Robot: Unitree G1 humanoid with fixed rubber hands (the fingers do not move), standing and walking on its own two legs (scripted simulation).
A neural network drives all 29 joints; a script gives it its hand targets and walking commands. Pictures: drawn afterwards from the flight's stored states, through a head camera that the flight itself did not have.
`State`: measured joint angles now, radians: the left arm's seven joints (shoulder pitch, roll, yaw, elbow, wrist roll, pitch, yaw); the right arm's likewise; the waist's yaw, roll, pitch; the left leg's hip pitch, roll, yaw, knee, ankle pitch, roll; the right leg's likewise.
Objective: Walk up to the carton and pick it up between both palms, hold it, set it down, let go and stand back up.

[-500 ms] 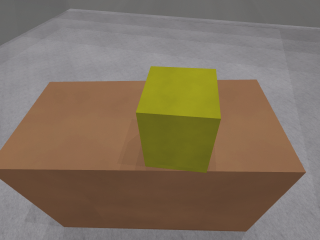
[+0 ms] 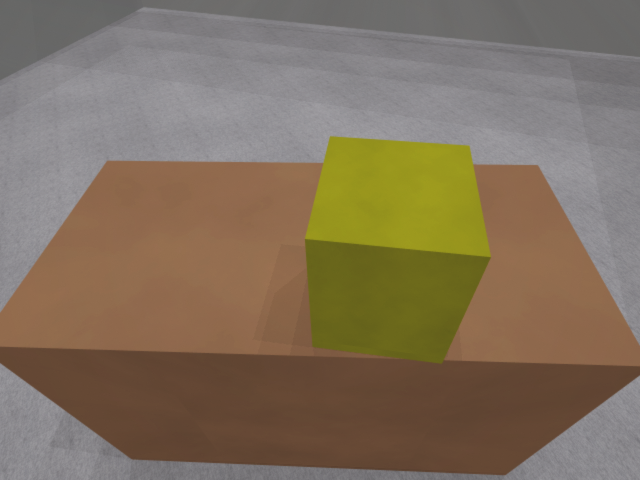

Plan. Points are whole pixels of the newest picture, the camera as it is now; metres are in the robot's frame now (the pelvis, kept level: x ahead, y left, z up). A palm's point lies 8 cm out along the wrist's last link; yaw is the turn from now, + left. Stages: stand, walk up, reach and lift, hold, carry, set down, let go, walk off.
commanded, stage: walk up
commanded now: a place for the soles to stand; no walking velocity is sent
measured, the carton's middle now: (386, 251) +0.44 -0.06 +0.03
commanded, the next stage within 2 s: reach and lift in 1.52 s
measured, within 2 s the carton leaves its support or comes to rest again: neither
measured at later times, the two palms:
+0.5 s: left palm out of the picture -0.02 +0.23 -0.14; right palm out of the picture -0.01 -0.25 -0.14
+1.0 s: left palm out of the picture -0.04 +0.24 -0.14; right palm out of the picture +0.00 -0.24 -0.14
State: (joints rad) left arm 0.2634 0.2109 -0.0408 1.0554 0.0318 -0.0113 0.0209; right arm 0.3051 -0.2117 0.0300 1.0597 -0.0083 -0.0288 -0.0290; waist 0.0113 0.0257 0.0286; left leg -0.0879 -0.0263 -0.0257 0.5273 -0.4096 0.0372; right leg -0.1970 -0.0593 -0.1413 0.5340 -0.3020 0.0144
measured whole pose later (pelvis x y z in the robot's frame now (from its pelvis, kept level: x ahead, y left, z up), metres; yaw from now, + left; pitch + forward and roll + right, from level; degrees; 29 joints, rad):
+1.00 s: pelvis +0.00 +0.01 +0.00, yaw +2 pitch -2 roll -2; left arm 0.33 0.20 -0.05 1.10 0.03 -0.01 0.02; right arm 0.31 -0.23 0.04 1.09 -0.01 -0.02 -0.03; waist 0.01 0.03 0.03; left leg -0.09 -0.04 -0.06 0.52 -0.39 0.05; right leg -0.17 -0.08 -0.18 0.50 -0.28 0.02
